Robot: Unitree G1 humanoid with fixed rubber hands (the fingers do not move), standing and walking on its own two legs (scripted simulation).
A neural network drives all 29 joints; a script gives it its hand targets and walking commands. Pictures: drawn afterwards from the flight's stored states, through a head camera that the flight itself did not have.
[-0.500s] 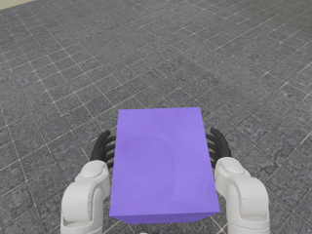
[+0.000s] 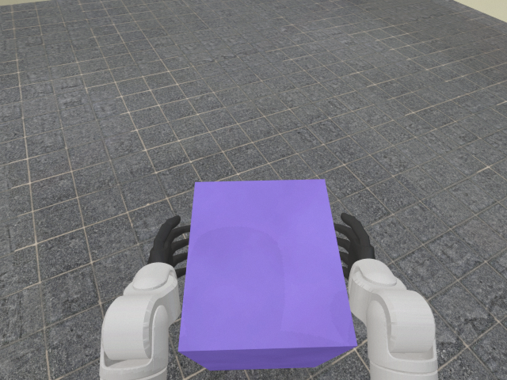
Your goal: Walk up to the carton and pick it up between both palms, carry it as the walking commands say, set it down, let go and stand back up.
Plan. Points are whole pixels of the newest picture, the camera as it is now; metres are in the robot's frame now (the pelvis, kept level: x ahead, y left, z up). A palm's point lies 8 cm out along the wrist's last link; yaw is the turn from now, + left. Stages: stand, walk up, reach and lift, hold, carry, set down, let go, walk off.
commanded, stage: carry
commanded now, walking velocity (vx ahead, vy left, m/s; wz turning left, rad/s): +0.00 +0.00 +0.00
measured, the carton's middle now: (261, 284) +0.27 +0.00 +0.01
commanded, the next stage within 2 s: none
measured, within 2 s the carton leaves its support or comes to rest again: neither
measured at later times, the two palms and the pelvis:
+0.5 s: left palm (140, 324) +0.18 +0.15 +0.09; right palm (370, 320) +0.19 -0.12 +0.10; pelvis -0.06 +0.01 -0.01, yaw +2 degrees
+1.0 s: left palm (141, 312) +0.21 +0.16 +0.07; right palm (348, 296) +0.23 -0.11 +0.07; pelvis -0.06 +0.01 +0.00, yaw +3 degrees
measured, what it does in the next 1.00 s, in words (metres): steps on the spot: right foot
